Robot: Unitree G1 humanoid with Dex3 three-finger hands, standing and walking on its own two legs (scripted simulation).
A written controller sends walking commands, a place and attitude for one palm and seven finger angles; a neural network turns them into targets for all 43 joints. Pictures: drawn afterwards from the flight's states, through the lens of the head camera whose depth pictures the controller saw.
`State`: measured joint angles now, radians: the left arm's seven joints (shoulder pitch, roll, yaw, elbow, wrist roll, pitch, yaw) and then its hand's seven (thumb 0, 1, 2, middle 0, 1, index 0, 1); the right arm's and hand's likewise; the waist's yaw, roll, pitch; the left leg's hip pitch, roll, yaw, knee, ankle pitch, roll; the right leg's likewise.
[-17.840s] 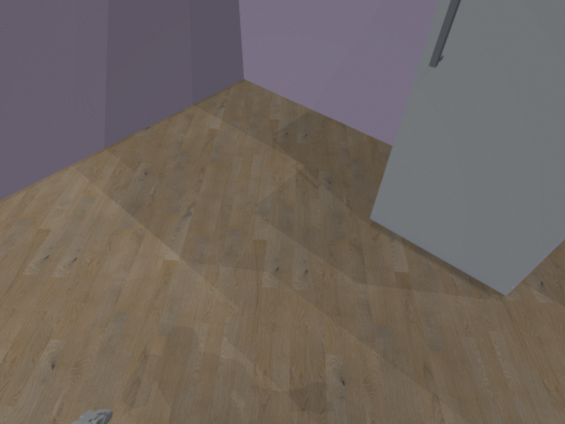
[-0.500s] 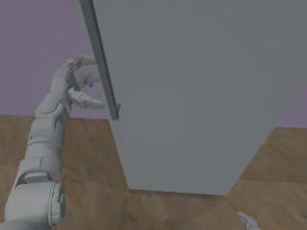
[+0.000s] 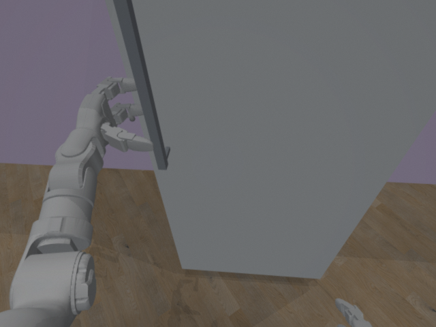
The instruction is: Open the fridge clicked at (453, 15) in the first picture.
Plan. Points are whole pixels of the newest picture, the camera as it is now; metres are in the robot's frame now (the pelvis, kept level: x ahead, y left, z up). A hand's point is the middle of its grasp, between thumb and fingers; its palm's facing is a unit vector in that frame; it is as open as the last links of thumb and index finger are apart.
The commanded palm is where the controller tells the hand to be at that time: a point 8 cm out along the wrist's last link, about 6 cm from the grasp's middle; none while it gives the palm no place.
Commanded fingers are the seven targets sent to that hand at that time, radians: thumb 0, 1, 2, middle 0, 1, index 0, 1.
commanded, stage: feel for the door with the fingertips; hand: left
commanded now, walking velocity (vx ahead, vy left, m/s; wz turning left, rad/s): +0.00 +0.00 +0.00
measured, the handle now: (146, 77) +0.47 +0.15 +0.25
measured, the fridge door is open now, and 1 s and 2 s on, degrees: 0 0 0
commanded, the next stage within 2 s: slide the fingers in behind the handle in 0.18 s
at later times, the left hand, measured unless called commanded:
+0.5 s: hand (132, 115) +0.43 +0.17 +0.20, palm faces -0.02 -1.00 +0.01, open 13.8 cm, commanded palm +0.40 +0.23 +0.20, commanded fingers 0.00 -0.50 0.30 -0.30 -1.20 -0.30 -1.20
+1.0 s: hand (142, 119) +0.41 +0.15 +0.20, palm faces -0.04 -1.00 +0.01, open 14.0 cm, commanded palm +0.39 +0.20 +0.20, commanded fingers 0.00 -0.50 0.30 -0.30 -1.20 -0.30 -1.20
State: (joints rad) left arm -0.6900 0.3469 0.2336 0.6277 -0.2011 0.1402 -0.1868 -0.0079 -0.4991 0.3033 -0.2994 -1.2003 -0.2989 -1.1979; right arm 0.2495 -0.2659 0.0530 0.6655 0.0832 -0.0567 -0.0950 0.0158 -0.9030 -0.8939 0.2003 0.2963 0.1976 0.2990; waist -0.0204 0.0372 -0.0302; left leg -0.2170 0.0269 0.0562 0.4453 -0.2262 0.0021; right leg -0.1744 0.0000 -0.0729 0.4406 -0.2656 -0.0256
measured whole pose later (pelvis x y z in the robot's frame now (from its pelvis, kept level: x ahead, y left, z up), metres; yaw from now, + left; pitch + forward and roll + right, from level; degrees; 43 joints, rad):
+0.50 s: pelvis +0.00 +0.01 +0.00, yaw -1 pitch +1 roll +0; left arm -0.73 0.36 0.28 0.73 -0.19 0.06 -0.21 -0.01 -0.50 0.30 -0.35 -1.23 -0.34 -1.22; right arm 0.32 -0.27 0.04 0.68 0.08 -0.07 -0.08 0.02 -0.90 -0.89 0.20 0.30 0.20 0.30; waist -0.05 0.03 -0.04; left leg -0.24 0.03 0.08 0.45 -0.23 0.01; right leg -0.20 0.00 -0.05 0.44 -0.25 -0.02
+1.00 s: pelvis +0.00 +0.01 +0.00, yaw +0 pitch +0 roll +0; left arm -0.69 0.27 0.19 0.58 -0.19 0.15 -0.13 -0.01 -0.50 0.30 -0.30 -1.20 -0.30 -1.20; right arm 0.22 -0.24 0.06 0.65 0.07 -0.06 -0.08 0.02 -0.90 -0.89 0.20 0.30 0.20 0.30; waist -0.01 0.03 -0.03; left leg -0.22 0.02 0.06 0.44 -0.22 0.02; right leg -0.18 -0.01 -0.06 0.43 -0.25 -0.01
